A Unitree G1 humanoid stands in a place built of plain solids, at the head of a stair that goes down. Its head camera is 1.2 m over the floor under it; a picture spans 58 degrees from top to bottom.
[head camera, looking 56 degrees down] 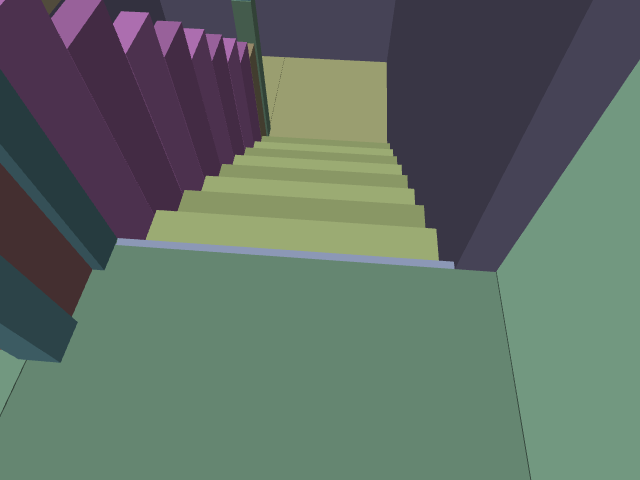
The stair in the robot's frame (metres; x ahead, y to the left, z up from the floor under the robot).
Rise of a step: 0.18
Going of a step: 0.26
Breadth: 1.12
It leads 5 degrees to the right of straight ahead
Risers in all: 9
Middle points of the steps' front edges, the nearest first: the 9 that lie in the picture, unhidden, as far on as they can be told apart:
0.77 0.12 0.00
1.03 0.10 -0.18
1.29 0.08 -0.36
1.55 0.06 -0.54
1.81 0.04 -0.72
2.07 0.02 -0.90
2.33 -0.01 -1.08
2.59 -0.03 -1.27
2.85 -0.05 -1.45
